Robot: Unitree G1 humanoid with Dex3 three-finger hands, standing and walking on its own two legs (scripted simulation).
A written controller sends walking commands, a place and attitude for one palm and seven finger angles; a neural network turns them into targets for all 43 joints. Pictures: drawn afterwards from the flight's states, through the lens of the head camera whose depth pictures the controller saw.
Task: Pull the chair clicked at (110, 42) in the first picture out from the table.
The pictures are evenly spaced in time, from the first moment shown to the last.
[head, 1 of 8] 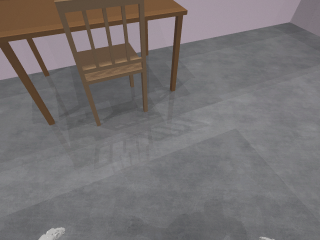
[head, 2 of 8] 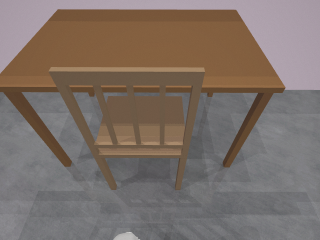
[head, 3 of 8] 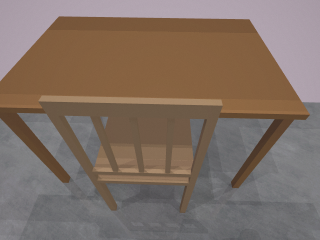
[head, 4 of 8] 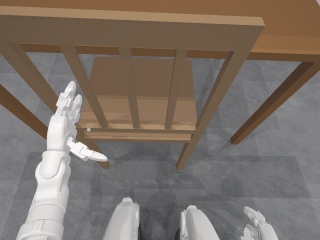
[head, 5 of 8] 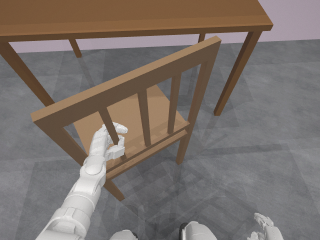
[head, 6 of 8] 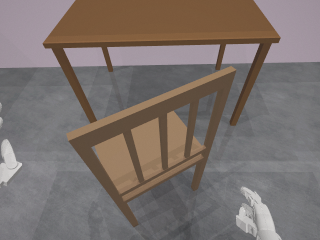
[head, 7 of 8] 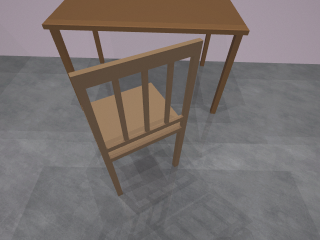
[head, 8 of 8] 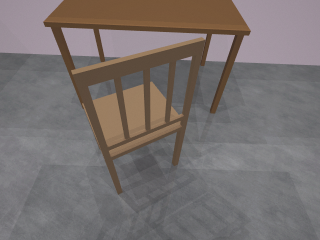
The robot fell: no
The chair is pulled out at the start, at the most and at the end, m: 0.00 0.48 0.48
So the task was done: yes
